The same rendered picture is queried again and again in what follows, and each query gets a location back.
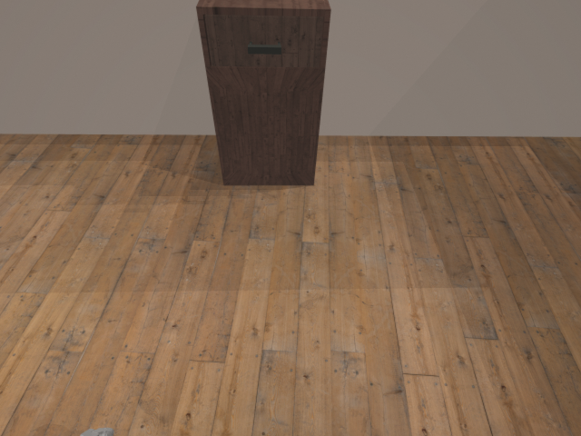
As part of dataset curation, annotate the handle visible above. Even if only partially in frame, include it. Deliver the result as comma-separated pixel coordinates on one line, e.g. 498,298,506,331
248,42,281,55

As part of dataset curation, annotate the drawer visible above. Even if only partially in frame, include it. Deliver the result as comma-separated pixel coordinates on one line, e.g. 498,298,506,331
204,15,323,67

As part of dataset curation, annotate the cabinet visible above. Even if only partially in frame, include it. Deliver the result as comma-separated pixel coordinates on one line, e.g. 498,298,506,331
196,0,331,185

